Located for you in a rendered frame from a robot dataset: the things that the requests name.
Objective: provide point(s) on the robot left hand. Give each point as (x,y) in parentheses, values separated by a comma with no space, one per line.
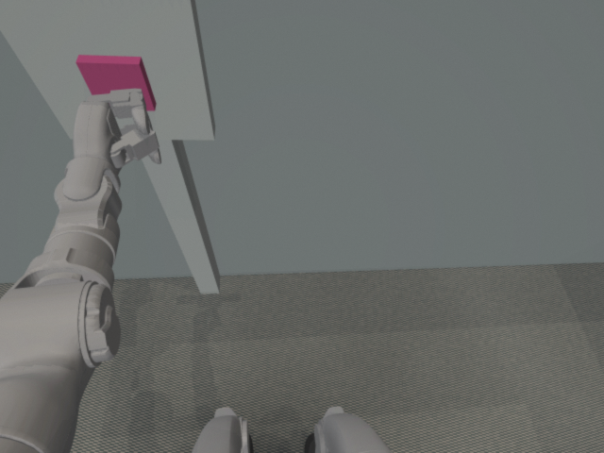
(96,132)

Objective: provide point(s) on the robot left upper arm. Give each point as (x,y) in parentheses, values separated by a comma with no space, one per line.
(52,338)

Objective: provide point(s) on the robot right thigh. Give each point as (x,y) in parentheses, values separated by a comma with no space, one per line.
(347,433)

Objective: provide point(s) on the left robot forearm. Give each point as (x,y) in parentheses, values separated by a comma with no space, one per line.
(83,243)

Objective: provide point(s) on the panel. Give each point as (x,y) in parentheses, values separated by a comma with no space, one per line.
(48,35)

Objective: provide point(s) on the left robot shin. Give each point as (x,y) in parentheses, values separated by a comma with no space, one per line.
(224,412)

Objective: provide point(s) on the button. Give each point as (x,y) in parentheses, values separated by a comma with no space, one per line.
(103,74)

